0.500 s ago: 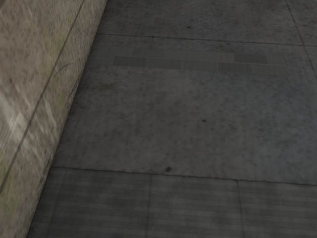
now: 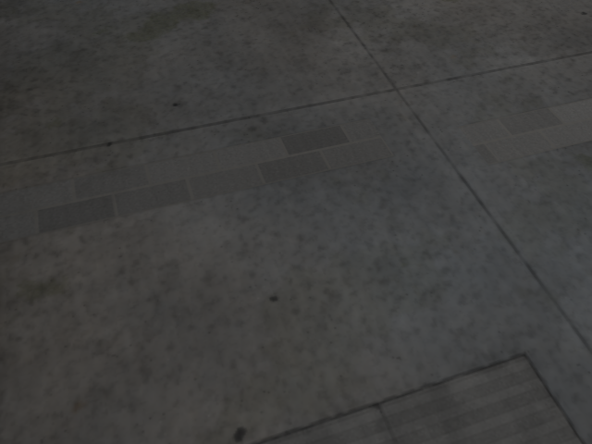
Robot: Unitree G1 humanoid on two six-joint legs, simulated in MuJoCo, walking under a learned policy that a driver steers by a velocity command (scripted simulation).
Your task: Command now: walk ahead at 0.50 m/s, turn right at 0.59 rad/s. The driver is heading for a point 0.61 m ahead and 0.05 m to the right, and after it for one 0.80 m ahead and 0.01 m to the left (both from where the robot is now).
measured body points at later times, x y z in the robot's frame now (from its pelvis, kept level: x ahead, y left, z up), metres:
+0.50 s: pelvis +0.28 -0.09 +0.00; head +0.30 -0.11 +0.45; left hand +0.44 +0.14 -0.11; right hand +0.35 -0.39 -0.10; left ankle +0.37 +0.08 -0.65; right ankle +0.27 -0.15 -0.74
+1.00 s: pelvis +0.59 -0.10 -0.01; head +0.62 -0.11 +0.44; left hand +0.76 +0.14 -0.11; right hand +0.68 -0.39 -0.12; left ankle +0.65 -0.05 -0.74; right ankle +0.51 -0.25 -0.65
